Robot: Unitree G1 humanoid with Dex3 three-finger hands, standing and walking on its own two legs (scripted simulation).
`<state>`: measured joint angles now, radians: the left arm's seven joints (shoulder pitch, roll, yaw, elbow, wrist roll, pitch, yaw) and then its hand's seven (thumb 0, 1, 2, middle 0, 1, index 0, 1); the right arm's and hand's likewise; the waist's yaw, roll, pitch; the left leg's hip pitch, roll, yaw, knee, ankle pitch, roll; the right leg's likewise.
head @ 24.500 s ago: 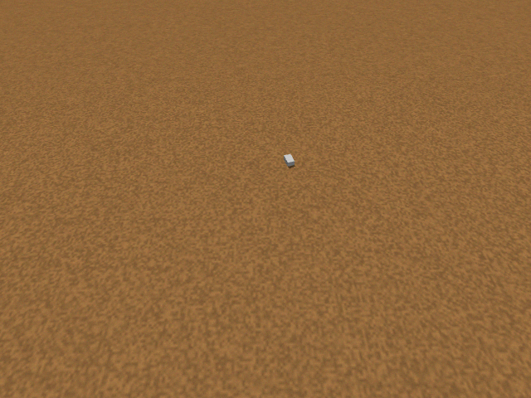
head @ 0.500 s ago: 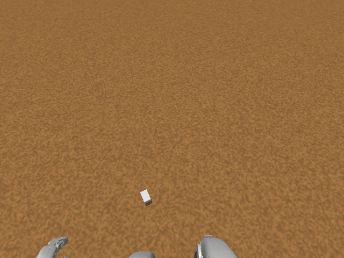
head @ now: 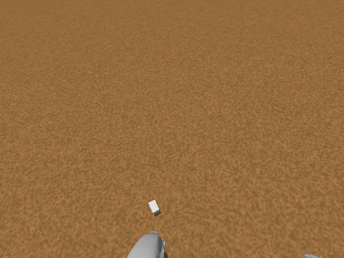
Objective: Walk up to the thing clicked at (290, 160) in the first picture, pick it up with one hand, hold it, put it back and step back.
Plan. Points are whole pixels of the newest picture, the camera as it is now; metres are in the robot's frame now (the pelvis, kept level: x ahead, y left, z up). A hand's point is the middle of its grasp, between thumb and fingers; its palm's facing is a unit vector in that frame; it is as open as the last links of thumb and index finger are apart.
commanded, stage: walk up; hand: left
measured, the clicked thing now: (154, 206) +0.47 +0.21 -0.75
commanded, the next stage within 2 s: stand in 1.48 s
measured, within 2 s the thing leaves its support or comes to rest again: neither
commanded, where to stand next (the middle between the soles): +0.08 -0.02 m, yaw -1 degrees
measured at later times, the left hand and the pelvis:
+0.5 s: hand out of the picture -0.05 +0.26 -0.16, palm faces -0.05 -0.91 -0.41, open 7.4 cm; pelvis -0.07 -0.02 -0.02, yaw -4 degrees
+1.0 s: hand out of the picture -0.06 +0.24 -0.15, palm faces +0.03 -0.94 -0.34, open 7.4 cm; pelvis -0.14 -0.02 -0.01, yaw +2 degrees
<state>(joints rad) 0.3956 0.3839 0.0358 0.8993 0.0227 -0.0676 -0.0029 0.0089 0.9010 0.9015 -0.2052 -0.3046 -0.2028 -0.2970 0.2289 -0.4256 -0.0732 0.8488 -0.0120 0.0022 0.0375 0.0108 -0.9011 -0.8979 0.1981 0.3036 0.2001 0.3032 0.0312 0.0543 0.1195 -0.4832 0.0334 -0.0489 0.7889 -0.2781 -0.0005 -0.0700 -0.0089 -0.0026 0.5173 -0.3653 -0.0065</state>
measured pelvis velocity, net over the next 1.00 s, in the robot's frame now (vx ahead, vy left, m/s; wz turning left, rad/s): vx -0.14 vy -0.02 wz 0.04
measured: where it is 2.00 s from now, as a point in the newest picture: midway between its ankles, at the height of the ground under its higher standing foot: outside the picture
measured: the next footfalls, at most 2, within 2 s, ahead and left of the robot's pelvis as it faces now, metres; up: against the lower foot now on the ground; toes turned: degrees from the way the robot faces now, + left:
left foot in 0.08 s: +0.18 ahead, +0.14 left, +0.00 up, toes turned +2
right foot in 0.40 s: -0.07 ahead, -0.13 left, +0.00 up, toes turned +0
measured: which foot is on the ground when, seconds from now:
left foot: up 0.00-0.06, down 0.08-0.42, up 0.44-0.74, down 0.76-1.00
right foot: down 0.00-0.12, up 0.14-0.38, down 0.40-1.00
